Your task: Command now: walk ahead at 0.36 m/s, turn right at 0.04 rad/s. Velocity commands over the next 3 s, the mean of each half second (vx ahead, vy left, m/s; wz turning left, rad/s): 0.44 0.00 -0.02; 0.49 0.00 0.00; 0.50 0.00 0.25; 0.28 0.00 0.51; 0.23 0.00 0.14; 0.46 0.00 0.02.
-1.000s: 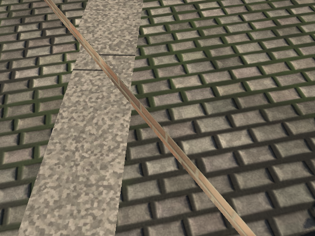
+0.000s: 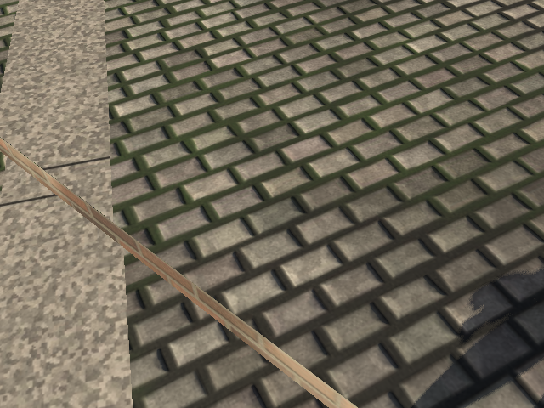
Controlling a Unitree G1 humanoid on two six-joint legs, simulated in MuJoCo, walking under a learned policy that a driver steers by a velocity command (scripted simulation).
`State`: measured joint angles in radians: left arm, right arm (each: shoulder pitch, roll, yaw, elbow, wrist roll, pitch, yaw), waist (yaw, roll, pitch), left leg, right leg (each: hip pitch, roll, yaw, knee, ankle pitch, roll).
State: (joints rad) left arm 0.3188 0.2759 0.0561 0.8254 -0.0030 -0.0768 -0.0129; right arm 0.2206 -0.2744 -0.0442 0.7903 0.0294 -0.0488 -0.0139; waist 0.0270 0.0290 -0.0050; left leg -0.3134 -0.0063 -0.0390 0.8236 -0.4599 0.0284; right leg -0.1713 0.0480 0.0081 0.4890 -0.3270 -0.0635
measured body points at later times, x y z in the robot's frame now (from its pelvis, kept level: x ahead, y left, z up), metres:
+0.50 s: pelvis +0.23 +0.08 +0.00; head +0.26 +0.08 +0.45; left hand +0.29 +0.36 -0.13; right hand +0.38 -0.19 -0.10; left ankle +0.29 +0.16 -0.74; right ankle +0.13 -0.07 -0.64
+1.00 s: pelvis +0.53 +0.01 +0.00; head +0.57 +0.01 +0.45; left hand +0.77 +0.17 -0.06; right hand +0.44 -0.23 -0.14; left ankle +0.30 +0.16 -0.71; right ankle +0.69 -0.10 -0.63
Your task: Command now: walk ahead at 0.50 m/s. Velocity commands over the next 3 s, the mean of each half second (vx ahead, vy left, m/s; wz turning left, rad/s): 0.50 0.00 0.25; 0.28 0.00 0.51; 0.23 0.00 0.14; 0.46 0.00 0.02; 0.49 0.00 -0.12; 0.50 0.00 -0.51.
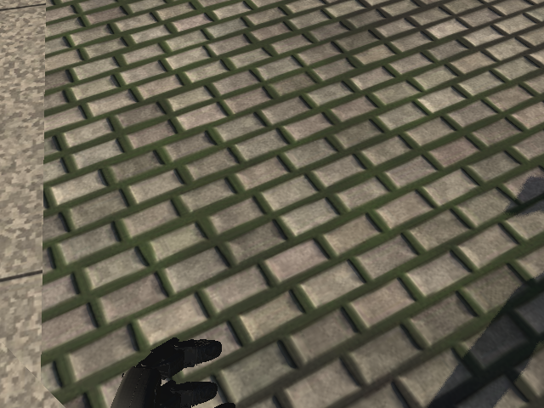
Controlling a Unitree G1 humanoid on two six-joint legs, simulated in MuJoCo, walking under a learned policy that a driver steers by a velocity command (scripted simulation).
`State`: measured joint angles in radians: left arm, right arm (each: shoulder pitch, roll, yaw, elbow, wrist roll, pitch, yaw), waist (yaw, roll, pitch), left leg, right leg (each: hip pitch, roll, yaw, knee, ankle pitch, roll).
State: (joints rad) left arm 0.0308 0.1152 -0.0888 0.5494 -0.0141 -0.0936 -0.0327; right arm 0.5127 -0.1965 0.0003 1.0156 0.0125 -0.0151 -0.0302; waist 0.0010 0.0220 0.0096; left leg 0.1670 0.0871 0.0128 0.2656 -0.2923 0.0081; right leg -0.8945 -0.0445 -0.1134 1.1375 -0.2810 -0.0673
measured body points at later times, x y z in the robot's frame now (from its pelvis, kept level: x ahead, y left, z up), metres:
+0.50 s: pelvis +0.27 -0.03 +0.12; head +0.28 -0.03 +0.57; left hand +0.23 +0.23 -0.01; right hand +0.48 -0.23 +0.01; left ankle +0.44 +0.14 -0.56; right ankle +0.16 -0.11 -0.62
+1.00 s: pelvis +0.50 +0.04 +0.12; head +0.54 +0.07 +0.57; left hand +0.57 +0.35 +0.02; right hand +0.73 -0.17 +0.02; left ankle +0.47 +0.11 -0.62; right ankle +0.68 -0.07 -0.57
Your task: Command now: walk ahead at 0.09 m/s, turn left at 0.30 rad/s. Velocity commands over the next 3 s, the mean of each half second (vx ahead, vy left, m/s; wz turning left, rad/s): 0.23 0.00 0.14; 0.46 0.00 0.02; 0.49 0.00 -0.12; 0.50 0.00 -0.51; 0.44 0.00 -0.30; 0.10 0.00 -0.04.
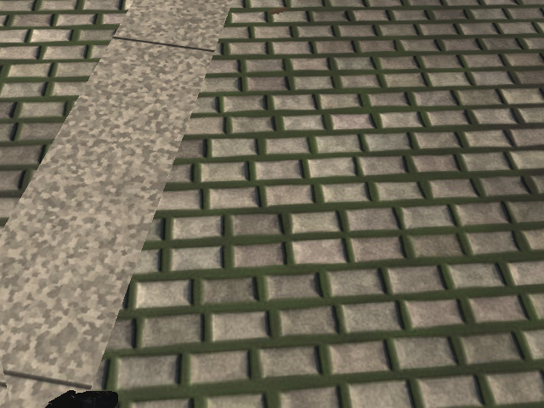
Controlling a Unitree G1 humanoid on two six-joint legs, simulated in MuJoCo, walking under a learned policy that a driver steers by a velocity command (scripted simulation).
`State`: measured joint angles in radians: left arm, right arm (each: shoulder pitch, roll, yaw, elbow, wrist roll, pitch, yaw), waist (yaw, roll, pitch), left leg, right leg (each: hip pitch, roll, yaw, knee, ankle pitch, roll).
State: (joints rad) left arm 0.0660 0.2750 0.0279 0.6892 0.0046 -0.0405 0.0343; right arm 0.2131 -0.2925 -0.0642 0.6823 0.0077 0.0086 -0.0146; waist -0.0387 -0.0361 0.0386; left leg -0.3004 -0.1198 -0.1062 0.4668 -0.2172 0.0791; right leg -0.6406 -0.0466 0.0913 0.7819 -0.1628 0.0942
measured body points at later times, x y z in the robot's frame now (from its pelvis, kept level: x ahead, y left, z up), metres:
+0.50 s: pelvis +0.12 +0.00 +0.00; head +0.12 +0.02 +0.45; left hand +0.21 +0.28 -0.12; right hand +0.23 -0.26 -0.10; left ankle +0.09 +0.10 -0.74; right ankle +0.12 -0.14 -0.71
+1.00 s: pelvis +0.37 -0.04 -0.01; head +0.40 -0.04 +0.44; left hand +0.52 +0.22 -0.11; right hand +0.42 -0.32 -0.13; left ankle +0.25 +0.10 -0.64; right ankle +0.43 -0.13 -0.74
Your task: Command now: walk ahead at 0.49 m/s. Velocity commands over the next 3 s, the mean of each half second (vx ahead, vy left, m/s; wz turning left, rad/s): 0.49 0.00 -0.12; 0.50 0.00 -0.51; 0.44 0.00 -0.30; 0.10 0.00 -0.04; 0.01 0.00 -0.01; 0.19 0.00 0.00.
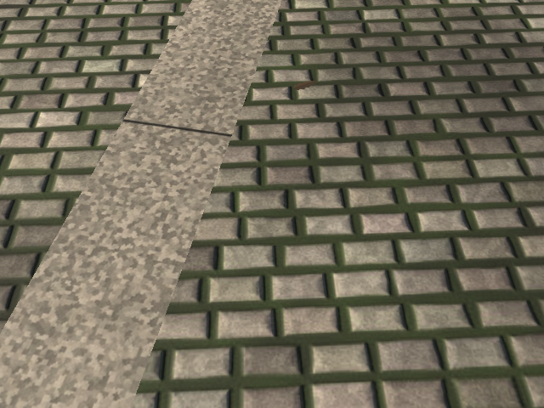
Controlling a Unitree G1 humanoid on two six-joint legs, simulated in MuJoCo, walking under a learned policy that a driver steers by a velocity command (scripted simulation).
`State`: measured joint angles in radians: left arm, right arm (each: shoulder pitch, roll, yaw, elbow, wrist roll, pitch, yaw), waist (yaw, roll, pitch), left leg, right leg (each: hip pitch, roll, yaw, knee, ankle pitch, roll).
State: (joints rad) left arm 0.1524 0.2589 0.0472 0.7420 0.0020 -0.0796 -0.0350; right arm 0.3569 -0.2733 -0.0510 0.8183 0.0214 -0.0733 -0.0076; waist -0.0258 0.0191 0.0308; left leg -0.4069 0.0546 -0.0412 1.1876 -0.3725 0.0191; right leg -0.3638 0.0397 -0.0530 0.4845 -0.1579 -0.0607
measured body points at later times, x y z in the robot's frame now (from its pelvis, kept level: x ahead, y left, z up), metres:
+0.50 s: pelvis +0.27 +0.06 +0.00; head +0.30 +0.08 +0.45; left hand +0.34 +0.34 -0.14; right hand +0.41 -0.21 -0.09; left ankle +0.34 +0.16 -0.73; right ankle +0.16 -0.08 -0.64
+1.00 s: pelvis +0.52 -0.04 -0.01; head +0.56 -0.06 +0.43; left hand +0.78 +0.15 -0.11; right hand +0.49 -0.33 -0.14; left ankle +0.41 +0.16 -0.64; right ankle +0.57 -0.13 -0.73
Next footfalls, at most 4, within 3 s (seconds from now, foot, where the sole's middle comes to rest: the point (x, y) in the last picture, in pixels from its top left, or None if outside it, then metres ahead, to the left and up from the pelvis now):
0.38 left None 0.38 0.16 -0.77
0.92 right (339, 348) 0.61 -0.15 -0.77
1.42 left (310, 231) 0.97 -0.10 -0.77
1.78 right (390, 263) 0.85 -0.31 -0.77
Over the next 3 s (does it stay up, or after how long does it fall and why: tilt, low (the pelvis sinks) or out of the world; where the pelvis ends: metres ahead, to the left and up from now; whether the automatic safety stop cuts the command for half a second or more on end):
stays up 0.92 -0.24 0.01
